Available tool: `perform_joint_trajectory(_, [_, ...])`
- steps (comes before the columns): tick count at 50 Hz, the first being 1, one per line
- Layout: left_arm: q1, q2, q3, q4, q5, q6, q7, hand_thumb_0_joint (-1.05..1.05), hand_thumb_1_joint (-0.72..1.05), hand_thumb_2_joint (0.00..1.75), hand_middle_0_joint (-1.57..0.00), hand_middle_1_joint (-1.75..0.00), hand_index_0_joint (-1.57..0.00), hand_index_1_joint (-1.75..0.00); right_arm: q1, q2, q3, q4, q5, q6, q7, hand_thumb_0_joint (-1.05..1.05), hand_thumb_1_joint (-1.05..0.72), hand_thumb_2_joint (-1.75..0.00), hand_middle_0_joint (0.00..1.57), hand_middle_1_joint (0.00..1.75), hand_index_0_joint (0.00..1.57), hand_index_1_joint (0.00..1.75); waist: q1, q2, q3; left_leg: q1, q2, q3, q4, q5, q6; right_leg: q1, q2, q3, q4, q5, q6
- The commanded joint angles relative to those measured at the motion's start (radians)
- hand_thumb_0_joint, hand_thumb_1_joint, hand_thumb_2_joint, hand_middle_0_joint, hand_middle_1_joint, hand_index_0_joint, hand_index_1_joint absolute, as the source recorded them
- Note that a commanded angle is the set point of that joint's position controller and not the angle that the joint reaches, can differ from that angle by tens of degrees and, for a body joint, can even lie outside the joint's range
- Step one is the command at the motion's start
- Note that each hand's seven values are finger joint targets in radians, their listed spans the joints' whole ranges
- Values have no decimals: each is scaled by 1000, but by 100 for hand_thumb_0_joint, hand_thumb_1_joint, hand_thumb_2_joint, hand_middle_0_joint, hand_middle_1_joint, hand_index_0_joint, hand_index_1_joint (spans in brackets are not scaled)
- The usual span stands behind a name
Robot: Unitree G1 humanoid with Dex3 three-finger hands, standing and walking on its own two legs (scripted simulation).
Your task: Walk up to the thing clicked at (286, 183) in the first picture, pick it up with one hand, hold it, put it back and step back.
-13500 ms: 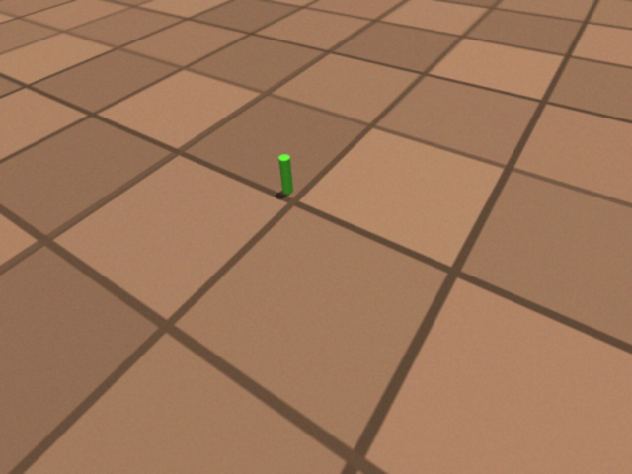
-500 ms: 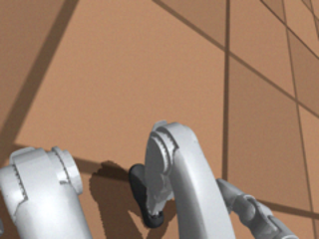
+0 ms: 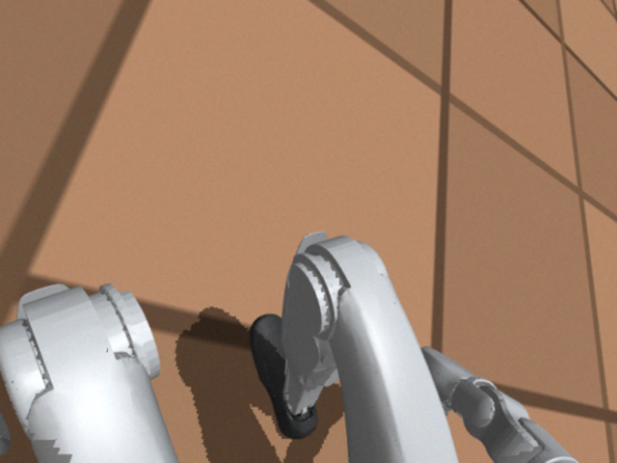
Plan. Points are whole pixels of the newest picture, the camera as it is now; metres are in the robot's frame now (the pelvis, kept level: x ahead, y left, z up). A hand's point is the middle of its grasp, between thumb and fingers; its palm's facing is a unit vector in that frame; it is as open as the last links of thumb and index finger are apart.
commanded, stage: settle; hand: left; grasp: from the side
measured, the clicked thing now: out of the picture +0.43 +0.30 -0.18
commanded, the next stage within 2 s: lift in 1.76 s
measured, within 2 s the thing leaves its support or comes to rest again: leaves its support in 0.06 s
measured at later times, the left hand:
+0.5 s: hand out of the picture +0.41 +0.32 -0.06, palm faces +0.34 -0.94 -0.05, open 7.1 cm
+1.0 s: hand out of the picture +0.42 +0.31 +0.02, palm faces +0.34 -0.94 -0.08, open 7.1 cm
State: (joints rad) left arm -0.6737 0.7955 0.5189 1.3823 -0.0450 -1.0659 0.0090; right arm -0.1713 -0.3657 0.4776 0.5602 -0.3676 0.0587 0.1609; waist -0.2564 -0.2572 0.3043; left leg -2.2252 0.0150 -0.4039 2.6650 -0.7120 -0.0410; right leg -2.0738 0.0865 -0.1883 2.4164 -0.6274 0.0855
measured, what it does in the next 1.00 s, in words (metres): rises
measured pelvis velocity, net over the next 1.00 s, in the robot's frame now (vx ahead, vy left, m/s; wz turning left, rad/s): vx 0.02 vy -0.02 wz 0.15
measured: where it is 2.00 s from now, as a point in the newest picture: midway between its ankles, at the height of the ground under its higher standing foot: (210, 440)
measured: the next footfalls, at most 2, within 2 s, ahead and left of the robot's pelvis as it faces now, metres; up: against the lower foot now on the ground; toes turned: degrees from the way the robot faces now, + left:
none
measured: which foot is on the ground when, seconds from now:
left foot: down 0.00-1.00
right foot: down 0.00-1.00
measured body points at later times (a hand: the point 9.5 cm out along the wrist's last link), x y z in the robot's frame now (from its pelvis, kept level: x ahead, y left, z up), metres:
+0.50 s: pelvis +0.01 -0.01 +0.02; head +0.20 +0.15 +0.40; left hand +0.39 +0.36 -0.06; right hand +0.18 -0.25 -0.05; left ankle +0.08 +0.13 -0.25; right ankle +0.14 -0.14 -0.25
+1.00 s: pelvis +0.02 -0.02 +0.06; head +0.22 +0.08 +0.45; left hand +0.39 +0.36 +0.02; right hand +0.20 -0.26 -0.06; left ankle +0.08 +0.13 -0.25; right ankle +0.14 -0.14 -0.25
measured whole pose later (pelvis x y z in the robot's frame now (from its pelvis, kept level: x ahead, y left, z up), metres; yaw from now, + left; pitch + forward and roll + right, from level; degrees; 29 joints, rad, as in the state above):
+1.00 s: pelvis +0.02 -0.02 +0.06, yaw +9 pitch +30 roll -8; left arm -0.60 0.49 0.42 0.88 -0.12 -0.62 -0.18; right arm 0.05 -0.29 0.11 0.64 -0.11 0.09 0.09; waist -0.13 -0.02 -0.05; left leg -2.23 0.02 -0.19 2.39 -0.70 -0.05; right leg -2.14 0.00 -0.06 2.31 -0.70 0.05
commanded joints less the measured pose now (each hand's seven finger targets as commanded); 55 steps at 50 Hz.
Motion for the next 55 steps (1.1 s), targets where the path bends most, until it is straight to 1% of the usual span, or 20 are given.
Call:
perform_joint_trajectory(1, [-246,199,16,-269,-9,-79,-2,0,56,131,-131,-139,-129,-141,62,-342,-135,2,4,14,-23,0,-90,-90,20,30,20,30,-80,596,-663,429,63,143,-333,147,5,288,16,-133,-165,200,-84])
perform_joint_trajectory(2, [-257,227,24,-296,-2,-74,-1,0,56,130,-131,-139,-130,-141,59,-344,-139,-8,6,11,-24,0,-89,-90,20,30,20,30,-79,616,-678,434,63,146,-337,153,4,294,15,-131,-163,207,-86])
perform_joint_trajectory(4, [-252,209,17,-358,-3,-57,-5,0,57,130,-131,-138,-130,-140,78,-339,-153,-8,10,15,-24,0,-89,-90,20,30,20,30,-69,639,-730,475,64,149,-348,194,0,310,12,-124,-163,235,-89])
perform_joint_trajectory(5, [-235,163,-12,-347,-3,-43,-9,0,56,129,-131,-139,-130,-140,98,-331,-158,16,14,20,-23,0,-90,-90,20,30,20,30,-70,644,-717,477,63,151,-355,186,-3,291,9,-123,-164,225,-91])
perform_joint_trajectory(8, [-239,152,-11,-403,-13,-6,-13,0,53,131,-134,-141,-132,-143,107,-330,-183,4,33,20,-23,0,-90,-90,20,30,20,30,-61,665,-734,485,61,156,-381,177,-5,268,4,-117,-168,213,-97])
perform_joint_trajectory(9, [-230,169,10,-445,-15,4,-15,0,55,131,-133,-140,-132,-142,110,-332,-194,-7,39,21,-25,0,-89,-90,20,30,20,30,-43,665,-760,495,61,159,-383,198,-5,278,3,-112,-169,229,-97])
perform_joint_trajectory(12, [-173,76,-58,-446,-22,53,-39,0,53,131,-136,-142,-135,-144,149,-308,-213,20,58,29,-21,0,-89,-90,20,30,20,30,-34,645,-748,467,54,171,-401,181,-2,258,-3,-102,-182,213,-101])
perform_joint_trajectory(15, [-187,81,-50,-513,-34,94,-54,0,55,131,-135,-142,-135,-144,173,-300,-240,21,83,34,-25,0,-89,-90,20,30,20,30,-15,629,-758,440,48,181,-416,151,8,243,-7,-89,-197,190,-101])
perform_joint_trajectory(18, [-181,26,-82,-558,-49,136,-72,0,52,129,-135,-142,-135,-143,188,-279,-269,17,109,33,-25,0,-89,-90,20,30,20,30,-5,601,-780,419,41,189,-433,109,16,218,-11,-76,-207,153,-104])
perform_joint_trajectory(20, [-158,17,-67,-587,-60,161,-79,0,52,129,-135,-142,-135,-143,207,-271,-293,20,127,32,-26,0,-88,-89,20,30,20,30,21,582,-793,407,35,202,-444,98,21,211,-15,-65,-216,140,-106])
perform_joint_trajectory(21, [-223,36,-75,-660,-60,167,-84,0,52,128,-134,-141,-134,-142,219,-262,-299,23,131,32,-28,0,-88,-89,20,30,20,30,18,604,-823,406,34,207,-446,95,22,219,-15,-59,-219,140,-107])
perform_joint_trajectory(23, [-210,-14,-99,-639,-64,199,-95,0,52,129,-136,-143,-136,-143,222,-250,-316,18,149,31,-29,0,-88,-89,20,30,20,30,17,585,-809,395,31,209,-466,52,27,184,-20,-52,-227,101,-110])
perform_joint_trajectory(30, [-192,-25,-81,-711,-66,270,-117,0,48,128,-133,-140,-132,-141,262,-218,-375,12,197,37,-47,0,-87,-89,20,30,20,30,78,585,-903,445,20,244,-519,57,30,166,-36,-14,-255,81,-119])
perform_joint_trajectory(33, [-192,-63,-91,-719,-80,298,-130,0,47,127,-131,-139,-131,-140,290,-206,-391,18,213,39,-53,0,-87,-89,20,30,20,30,78,589,-937,460,14,257,-531,90,29,175,-41,-1,-261,105,-122])
perform_joint_trajectory(35, [-235,-38,-69,-771,-88,304,-134,0,44,125,-130,-138,-130,-139,307,-194,-402,28,222,35,-60,0,-87,-89,20,30,20,30,90,583,-960,456,12,271,-528,107,33,185,-42,10,-270,114,-122])
perform_joint_trajectory(38, [-172,-89,-81,-695,-88,332,-146,0,42,125,-129,-137,-128,-138,313,-187,-418,24,236,34,-66,0,-88,-89,20,30,20,30,88,535,-949,450,10,279,-540,118,38,191,-47,17,-293,119,-120])
perform_joint_trajectory(43, [-232,-53,-56,-781,-89,342,-166,0,42,127,-130,-139,-129,-140,342,-171,-440,34,251,29,-78,0,-87,-89,20,30,20,30,104,504,-1035,465,7,300,-545,154,45,246,-53,36,-313,142,-117])
perform_joint_trajectory(48, [-190,-114,-57,-698,-108,370,-185,0,40,127,-128,-138,-128,-139,336,-158,-455,30,266,15,-89,0,-88,-89,20,30,20,30,111,437,-1017,426,3,324,-552,142,56,276,-57,51,-347,129,-111])
perform_joint_trajectory(49, [-225,-78,-36,-757,-107,368,-185,0,38,127,-128,-138,-127,-140,349,-156,-458,36,263,14,-90,0,-88,-90,20,30,20,30,121,446,-1061,443,6,328,-544,167,55,305,-56,58,-347,154,-110])
perform_joint_trajectory(55, [-229,-72,-25,-791,-92,381,-186,0,34,128,-128,-139,-128,-140,356,-135,-473,34,266,11,-100,0,-88,-90,20,30,20,30,138,434,-1105,448,7,350,-555,196,61,366,-63,88,-374,177,-104])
